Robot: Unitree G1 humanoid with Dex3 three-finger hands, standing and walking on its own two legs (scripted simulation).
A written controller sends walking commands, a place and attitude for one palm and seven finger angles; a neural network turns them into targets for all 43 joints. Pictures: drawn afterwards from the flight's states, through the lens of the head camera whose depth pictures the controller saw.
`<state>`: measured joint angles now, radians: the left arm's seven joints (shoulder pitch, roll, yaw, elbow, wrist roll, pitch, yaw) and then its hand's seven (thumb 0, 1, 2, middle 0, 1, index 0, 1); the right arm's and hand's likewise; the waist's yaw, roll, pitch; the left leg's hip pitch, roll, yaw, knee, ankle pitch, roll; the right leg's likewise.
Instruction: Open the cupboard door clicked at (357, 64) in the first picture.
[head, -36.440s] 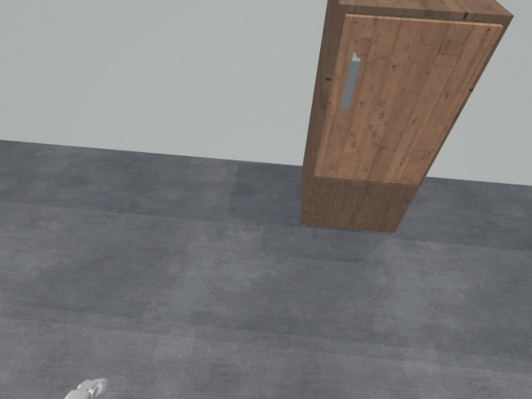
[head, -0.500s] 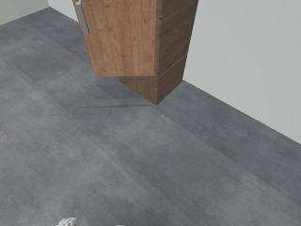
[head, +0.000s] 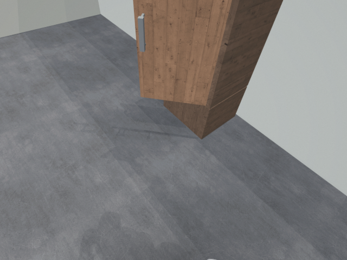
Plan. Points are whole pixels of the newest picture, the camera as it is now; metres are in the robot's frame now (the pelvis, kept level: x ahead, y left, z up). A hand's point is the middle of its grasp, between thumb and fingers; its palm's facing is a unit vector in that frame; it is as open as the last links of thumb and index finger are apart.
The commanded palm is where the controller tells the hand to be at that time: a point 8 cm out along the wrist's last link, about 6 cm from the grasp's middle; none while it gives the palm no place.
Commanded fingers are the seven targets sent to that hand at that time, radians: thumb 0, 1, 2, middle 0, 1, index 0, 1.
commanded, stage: take the last steps up to it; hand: left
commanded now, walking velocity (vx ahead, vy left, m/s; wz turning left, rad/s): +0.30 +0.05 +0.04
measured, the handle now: (142, 32) +1.02 +0.22 +0.01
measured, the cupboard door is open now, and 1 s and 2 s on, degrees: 42 42 42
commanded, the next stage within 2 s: come to a stop and stand still in 1.08 s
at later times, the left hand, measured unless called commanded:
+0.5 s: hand (116, 236) +0.20 +0.16 -0.16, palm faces +0.11 -0.97 -0.21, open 7.1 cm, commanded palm none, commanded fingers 0.00 0.90 0.90 -0.20 -0.30 -0.20 -0.30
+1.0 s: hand (109, 173) +0.38 +0.23 -0.16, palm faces +0.05 -0.98 -0.19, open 7.4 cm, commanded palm none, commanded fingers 0.00 0.90 0.90 -0.20 -0.30 -0.20 -0.30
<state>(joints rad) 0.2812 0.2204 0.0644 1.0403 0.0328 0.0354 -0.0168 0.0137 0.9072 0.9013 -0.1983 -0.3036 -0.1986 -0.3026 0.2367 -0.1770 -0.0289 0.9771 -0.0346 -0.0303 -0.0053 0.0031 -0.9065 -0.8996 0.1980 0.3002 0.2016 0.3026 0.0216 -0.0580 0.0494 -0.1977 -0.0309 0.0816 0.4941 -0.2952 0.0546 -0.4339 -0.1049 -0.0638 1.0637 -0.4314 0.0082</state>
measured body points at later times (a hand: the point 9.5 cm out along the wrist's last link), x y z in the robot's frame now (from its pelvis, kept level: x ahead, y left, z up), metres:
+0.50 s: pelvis +0.15 -0.02 +0.01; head +0.17 -0.02 +0.46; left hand +0.19 +0.22 -0.14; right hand +0.15 -0.26 -0.15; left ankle +0.17 +0.11 -0.68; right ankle +0.15 -0.12 -0.74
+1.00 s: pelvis +0.32 +0.05 +0.01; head +0.34 +0.05 +0.46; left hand +0.38 +0.28 -0.14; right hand +0.33 -0.19 -0.15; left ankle +0.31 +0.14 -0.74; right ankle +0.38 -0.08 -0.69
